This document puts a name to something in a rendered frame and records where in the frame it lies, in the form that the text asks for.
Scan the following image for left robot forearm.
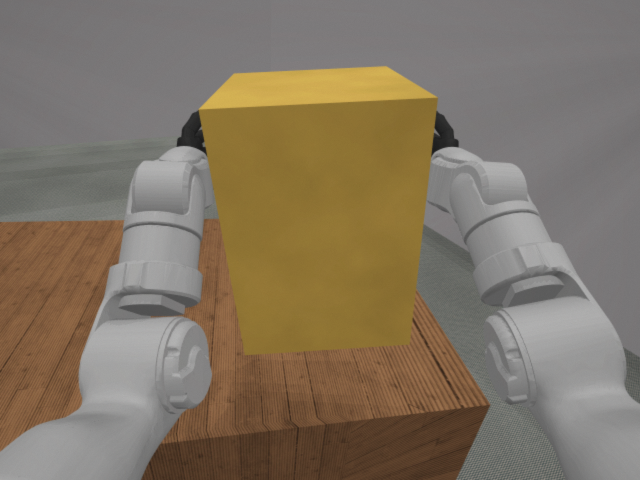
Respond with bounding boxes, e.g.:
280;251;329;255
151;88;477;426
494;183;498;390
79;146;214;396

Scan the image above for carton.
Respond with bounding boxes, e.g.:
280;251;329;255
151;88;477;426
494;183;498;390
198;66;438;355

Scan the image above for robot right hand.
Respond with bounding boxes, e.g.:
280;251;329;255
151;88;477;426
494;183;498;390
431;111;459;157

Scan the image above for pedestal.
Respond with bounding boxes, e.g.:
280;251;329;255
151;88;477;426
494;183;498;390
0;219;490;480

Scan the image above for right robot forearm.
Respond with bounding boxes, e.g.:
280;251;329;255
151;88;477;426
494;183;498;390
426;147;627;384

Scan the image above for robot left upper arm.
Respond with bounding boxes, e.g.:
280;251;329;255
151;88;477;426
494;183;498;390
0;316;212;480

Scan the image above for robot right upper arm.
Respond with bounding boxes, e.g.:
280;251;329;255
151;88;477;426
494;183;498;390
483;295;640;480

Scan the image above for robot left hand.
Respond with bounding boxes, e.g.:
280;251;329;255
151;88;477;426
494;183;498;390
177;110;207;156

